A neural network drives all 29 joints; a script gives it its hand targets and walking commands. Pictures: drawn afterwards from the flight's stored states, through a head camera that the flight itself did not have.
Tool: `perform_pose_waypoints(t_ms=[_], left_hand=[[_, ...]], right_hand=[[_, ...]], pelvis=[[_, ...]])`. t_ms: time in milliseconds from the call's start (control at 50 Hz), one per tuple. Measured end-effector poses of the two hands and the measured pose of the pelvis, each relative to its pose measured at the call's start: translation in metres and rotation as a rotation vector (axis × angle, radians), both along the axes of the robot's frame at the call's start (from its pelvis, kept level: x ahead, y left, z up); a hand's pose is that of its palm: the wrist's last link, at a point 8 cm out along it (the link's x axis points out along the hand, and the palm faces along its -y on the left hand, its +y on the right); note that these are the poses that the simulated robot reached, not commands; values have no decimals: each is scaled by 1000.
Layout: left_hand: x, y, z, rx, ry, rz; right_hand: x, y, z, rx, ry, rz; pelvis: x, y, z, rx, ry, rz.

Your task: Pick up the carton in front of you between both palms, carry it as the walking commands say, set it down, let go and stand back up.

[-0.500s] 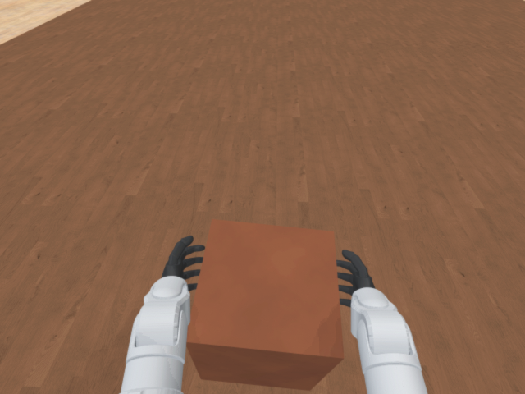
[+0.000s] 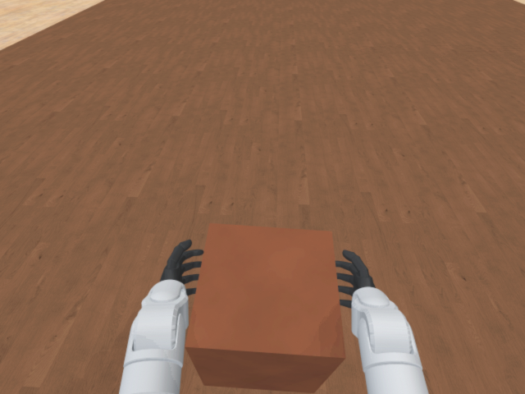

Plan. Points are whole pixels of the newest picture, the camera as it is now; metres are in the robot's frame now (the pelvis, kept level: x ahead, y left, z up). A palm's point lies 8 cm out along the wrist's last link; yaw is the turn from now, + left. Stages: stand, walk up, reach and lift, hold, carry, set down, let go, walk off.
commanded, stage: carry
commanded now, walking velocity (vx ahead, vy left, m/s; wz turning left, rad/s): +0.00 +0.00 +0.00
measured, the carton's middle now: (264, 312) +0.31 +0.00 -0.06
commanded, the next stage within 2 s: none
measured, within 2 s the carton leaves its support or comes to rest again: neither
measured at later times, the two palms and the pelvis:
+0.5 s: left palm (190, 219) +0.42 +0.14 +0.07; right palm (353, 234) +0.40 -0.15 +0.05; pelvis +0.12 +0.00 +0.02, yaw +0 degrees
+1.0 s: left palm (194, 164) +0.63 +0.17 +0.04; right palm (319, 170) +0.62 -0.13 +0.03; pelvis +0.34 +0.02 +0.02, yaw +1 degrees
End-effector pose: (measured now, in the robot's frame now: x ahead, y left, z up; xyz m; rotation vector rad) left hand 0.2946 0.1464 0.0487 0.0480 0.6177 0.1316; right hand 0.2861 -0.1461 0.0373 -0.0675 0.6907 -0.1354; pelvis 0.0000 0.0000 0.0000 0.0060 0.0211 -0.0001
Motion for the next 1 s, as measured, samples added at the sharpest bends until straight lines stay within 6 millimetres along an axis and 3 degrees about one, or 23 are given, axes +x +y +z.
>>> perform_pose_waypoints(t_ms=[140, 300, 420, 540, 640, 760, 840, 1000], left_hand=[[6, 3, 4, -19, 10, -4], [59, 10, 6, -2, 10, -23], [97, 0, 21, 17, 4, -33], [140, -12, 20, 26, -5, -18], [177, -7, 16, 11, 31, 29], [240, 6, 20, 8, -19, 45], [288, 22, 5, -12, -36, 47], [338, 19, -13, -10, 63, 9]], right_hand=[[6, 2, 5, -15, 9, 3], [50, 10, 9, -8, 7, -28], [79, 2, 18, 7, 1, -50], [134, -12, 12, 4, -8, -15], [185, -8, 15, -8, 25, 22], [256, 7, 19, -15, -26, 20], [299, 22, 9, -27, -41, 24], [334, 18, -8, -24, 65, 0]], pelvis=[[13, 3, 5, 4, -10, 1], [53, 19, 10, 18, 17, -36], [86, 13, 22, -11, 47, -27], [140, -8, 16, -10, 36, 13], [186, -14, 25, 16, 55, 31], [244, -2, 21, 20, 49, 38], [289, 12, 3, 12, 23, 19], [342, 17, 17, -10, 39, 9]])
